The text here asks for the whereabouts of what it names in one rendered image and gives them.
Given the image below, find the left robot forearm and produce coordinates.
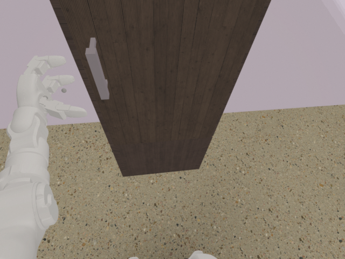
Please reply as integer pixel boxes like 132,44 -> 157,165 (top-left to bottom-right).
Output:
0,106 -> 50,191

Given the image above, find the robot right shin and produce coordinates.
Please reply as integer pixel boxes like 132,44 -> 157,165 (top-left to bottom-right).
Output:
189,250 -> 203,258

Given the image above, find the left robot upper arm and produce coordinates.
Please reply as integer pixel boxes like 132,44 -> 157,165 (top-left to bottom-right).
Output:
0,182 -> 59,259

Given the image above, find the handle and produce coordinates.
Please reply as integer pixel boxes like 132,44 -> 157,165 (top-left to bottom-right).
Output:
85,38 -> 109,100

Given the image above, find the left robot hand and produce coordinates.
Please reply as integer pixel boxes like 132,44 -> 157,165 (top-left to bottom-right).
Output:
16,56 -> 87,120

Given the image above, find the cupboard door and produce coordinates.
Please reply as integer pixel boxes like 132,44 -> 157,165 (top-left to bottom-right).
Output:
58,0 -> 267,146

